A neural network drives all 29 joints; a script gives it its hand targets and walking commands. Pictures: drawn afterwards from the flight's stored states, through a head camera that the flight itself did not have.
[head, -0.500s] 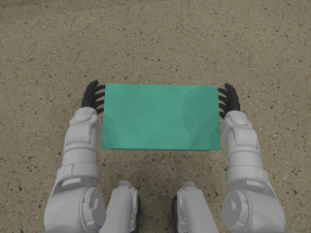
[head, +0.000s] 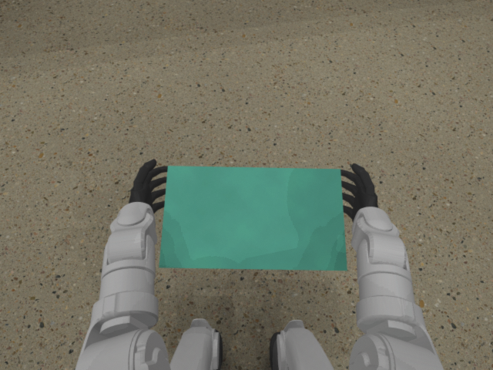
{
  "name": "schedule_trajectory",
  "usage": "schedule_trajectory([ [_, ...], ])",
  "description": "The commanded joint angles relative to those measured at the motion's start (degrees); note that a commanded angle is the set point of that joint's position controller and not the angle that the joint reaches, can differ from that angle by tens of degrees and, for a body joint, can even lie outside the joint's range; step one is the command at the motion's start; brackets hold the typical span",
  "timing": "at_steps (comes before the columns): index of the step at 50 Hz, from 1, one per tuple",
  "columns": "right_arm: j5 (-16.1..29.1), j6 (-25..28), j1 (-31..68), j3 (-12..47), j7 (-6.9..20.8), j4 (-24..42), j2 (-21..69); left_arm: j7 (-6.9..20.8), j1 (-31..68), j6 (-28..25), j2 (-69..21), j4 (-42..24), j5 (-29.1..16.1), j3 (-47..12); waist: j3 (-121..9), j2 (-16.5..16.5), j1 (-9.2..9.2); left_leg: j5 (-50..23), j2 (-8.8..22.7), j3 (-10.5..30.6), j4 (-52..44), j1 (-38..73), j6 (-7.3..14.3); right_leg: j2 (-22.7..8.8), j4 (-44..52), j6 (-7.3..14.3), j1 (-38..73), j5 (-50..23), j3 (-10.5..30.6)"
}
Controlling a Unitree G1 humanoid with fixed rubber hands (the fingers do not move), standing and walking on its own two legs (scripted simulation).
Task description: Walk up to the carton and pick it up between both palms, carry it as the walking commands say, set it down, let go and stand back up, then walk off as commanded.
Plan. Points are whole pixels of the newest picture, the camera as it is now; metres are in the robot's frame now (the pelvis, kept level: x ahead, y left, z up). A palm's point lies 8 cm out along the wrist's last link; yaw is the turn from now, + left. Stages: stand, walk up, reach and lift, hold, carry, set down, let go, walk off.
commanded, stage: reach and lift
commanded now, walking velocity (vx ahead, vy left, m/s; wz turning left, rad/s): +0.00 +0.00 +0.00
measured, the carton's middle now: (252, 223) +0.39 +0.00 -0.12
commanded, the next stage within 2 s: none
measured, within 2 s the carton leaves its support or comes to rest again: neither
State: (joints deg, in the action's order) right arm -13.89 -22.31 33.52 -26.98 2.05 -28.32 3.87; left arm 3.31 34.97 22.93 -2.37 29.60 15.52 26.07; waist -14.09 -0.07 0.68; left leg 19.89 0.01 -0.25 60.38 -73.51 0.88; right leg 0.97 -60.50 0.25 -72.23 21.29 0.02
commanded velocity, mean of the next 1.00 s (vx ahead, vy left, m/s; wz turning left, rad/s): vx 0.00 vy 0.00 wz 0.00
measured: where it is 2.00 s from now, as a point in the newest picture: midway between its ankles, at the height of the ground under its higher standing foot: outside the picture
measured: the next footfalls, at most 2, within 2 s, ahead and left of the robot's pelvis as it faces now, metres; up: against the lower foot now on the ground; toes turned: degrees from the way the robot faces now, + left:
none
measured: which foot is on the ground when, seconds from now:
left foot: down 0.00-1.00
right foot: down 0.00-1.00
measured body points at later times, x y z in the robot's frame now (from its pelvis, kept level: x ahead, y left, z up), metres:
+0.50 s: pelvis +0.01 +0.00 +0.06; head +0.12 +0.01 +0.49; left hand +0.38 +0.19 +0.03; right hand +0.38 -0.19 +0.03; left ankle +0.06 +0.11 -0.64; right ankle +0.05 -0.12 -0.64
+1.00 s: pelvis +0.04 +0.00 +0.10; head +0.05 +0.00 +0.55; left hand +0.37 +0.19 +0.10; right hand +0.36 -0.19 +0.10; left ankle +0.06 +0.11 -0.64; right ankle +0.05 -0.12 -0.64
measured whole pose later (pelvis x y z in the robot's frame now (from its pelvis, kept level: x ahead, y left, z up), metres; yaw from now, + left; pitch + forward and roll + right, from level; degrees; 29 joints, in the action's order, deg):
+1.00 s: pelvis +0.04 +0.00 +0.10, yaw +0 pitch +7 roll +0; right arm -16.9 -29.2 20.0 -23.5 3.7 -23.8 6.4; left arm 4.6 21.0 29.2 -4.8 24.7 17.5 22.4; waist -6.2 -0.6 0.5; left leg 10.5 -0.4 -0.2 26.4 -22.8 0.7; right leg 0.7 -26.7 0.4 -21.8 11.9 0.7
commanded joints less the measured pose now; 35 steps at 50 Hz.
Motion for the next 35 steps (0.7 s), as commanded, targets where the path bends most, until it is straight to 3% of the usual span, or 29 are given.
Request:
schedule_trajectory([
  [1, 9.67, -0.05, 28.73, 33.70, 18.85, -3.48, 52.20, 17.19, 26.87, -0.22, -53.73, 3.79, -9.85, -32.70, -37.02, 1.04, 0.01, -16.42, -6.42, 2.10, -7.03, 29.29, 0.32, 6.33, 8.38, 0.76, 20.67, -16.28, 1.50],
  [16, 7.58, -1.22, 24.14, 33.11, 19.65, -3.16, 52.52, 17.89, 22.82, 0.69, -53.30, 2.37, -8.60, -32.66, -28.03, 1.05, 0.40, -15.09, -5.64, 2.50, -17.08, 39.36, 0.70, 5.17, 18.02, 1.16, 31.18, -14.92, 2.44],
  [35, 7.32, -3.33, 18.89, 33.75, 19.25, -1.62, 51.75, 17.60, 17.68, 2.66, -53.10, 0.17, -8.99, -33.93, -19.07, 0.43, 0.11, -18.42, -4.75, 3.58, -28.30, 54.05, 0.45, 4.50, 28.63, 1.66, 46.23, -17.96, 2.99],
])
